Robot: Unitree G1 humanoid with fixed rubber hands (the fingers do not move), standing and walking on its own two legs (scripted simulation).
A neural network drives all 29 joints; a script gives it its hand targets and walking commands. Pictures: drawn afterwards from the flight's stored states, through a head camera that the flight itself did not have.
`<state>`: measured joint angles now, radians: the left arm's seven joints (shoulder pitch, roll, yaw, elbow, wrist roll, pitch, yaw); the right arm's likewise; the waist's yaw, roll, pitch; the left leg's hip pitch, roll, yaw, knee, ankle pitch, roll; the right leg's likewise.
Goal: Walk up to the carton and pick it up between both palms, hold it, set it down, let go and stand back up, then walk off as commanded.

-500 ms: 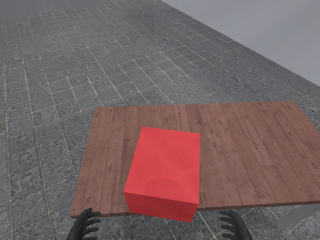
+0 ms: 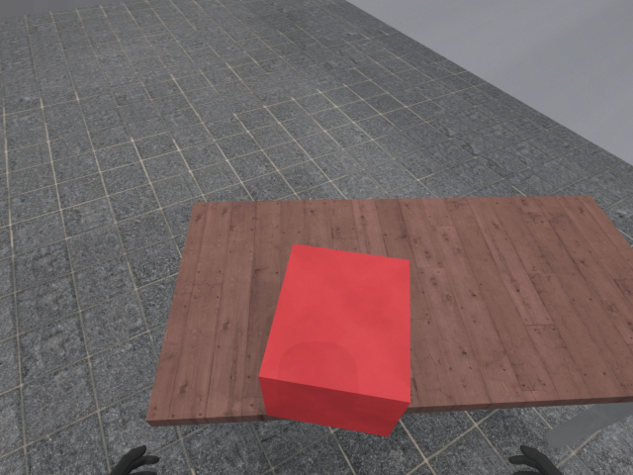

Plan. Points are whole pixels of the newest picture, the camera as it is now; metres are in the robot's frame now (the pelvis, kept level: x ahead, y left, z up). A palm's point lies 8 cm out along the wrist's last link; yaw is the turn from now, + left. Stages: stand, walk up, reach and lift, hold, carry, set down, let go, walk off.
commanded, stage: stand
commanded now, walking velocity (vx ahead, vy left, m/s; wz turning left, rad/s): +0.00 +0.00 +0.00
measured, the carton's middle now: (338, 336) +0.37 -0.03 -0.13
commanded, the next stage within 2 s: walk off in 0.90 s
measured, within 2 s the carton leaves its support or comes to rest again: neither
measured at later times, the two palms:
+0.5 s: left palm out of the picture +0.07 +0.28 -0.12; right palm out of the picture +0.09 -0.30 -0.10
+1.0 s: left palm out of the picture +0.06 +0.28 -0.12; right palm out of the picture +0.07 -0.31 -0.10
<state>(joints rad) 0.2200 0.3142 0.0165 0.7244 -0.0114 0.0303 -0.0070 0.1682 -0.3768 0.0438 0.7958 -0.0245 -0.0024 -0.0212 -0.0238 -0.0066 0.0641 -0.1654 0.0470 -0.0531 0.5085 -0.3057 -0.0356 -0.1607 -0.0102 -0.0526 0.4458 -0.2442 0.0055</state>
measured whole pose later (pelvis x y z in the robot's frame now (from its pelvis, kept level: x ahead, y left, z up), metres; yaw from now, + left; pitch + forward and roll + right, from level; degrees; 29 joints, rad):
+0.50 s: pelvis -0.01 -0.01 +0.00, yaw +0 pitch -3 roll -1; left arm 0.20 0.35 0.02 0.95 -0.01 0.01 -0.01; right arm 0.17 -0.36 0.04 0.86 -0.02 0.01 -0.01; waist -0.02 -0.01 0.06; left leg -0.15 0.05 -0.05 0.47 -0.28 -0.04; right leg -0.16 -0.01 -0.05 0.45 -0.24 0.01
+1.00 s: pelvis -0.01 -0.01 +0.00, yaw +0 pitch -3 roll +0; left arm 0.17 0.35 0.02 1.03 -0.01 0.00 -0.01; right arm 0.17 -0.36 0.04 0.92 -0.02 0.01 0.00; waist -0.02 -0.01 0.06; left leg -0.14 0.05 -0.05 0.45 -0.26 -0.05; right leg -0.16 -0.01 -0.05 0.44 -0.23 0.00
